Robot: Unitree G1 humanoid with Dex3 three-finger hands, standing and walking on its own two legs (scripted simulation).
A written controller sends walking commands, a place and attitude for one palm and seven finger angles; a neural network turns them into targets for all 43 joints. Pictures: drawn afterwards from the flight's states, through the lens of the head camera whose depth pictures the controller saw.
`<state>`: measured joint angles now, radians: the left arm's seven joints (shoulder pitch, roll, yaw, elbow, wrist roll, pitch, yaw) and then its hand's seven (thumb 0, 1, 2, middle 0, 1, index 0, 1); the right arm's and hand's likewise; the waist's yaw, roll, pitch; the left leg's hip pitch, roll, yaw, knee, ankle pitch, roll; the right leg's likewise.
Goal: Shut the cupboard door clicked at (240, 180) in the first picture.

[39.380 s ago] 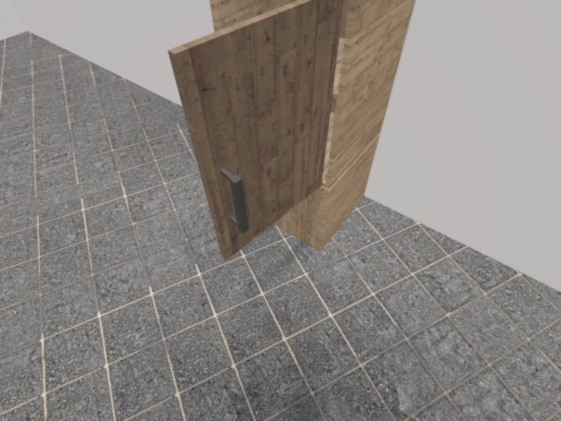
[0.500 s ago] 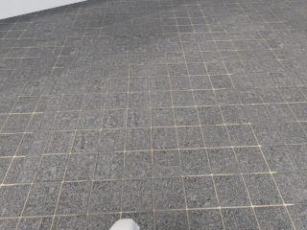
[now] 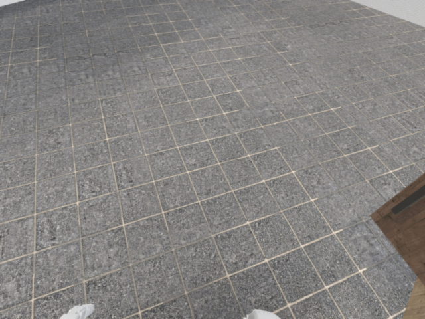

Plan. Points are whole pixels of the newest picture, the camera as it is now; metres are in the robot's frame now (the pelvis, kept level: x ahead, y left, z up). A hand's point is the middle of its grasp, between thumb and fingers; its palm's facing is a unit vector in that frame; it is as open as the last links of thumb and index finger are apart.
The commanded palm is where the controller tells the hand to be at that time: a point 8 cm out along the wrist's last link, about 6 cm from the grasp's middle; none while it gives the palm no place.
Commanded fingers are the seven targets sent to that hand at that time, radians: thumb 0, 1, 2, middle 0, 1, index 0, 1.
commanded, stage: turn to face it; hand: left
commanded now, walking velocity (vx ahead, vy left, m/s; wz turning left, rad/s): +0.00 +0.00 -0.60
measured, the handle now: (421, 194) +0.47 -0.54 -0.11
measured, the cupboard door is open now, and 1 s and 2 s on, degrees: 63 63 63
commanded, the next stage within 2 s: take the last steps up to it in 1.78 s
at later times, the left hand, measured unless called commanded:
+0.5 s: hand (145, 316) +0.14 +0.15 -0.17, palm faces -0.25 -0.95 -0.21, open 7.3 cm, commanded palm none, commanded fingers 0.00 0.90 0.90 -0.20 -0.30 -0.20 -0.30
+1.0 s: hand (180, 267) +0.24 +0.09 -0.16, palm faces -0.57 -0.78 -0.25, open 7.3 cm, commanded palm none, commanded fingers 0.00 0.90 0.90 -0.20 -0.30 -0.20 -0.30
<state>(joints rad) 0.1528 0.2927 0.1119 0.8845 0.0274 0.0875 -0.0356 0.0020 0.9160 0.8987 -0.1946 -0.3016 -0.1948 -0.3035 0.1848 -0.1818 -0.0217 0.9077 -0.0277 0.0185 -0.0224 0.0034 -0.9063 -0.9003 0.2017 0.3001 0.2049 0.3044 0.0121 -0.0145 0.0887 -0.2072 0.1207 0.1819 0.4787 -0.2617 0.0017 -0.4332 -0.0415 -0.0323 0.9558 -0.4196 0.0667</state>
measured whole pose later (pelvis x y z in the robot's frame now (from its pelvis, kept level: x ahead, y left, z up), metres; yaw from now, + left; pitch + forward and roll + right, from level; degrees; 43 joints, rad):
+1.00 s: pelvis +0.03 -0.02 -0.01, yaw -36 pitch +1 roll -1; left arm 0.12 0.25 0.08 0.88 0.03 0.07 -0.04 0.00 0.92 0.90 -0.20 -0.30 -0.20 -0.30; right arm 0.25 -0.23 -0.04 0.93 -0.03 0.03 -0.01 0.00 -0.91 -0.90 0.20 0.30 0.20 0.30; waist -0.02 0.03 0.09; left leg -0.21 0.18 0.29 0.60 -0.36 -0.04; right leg -0.32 -0.03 -0.09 0.68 -0.34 0.03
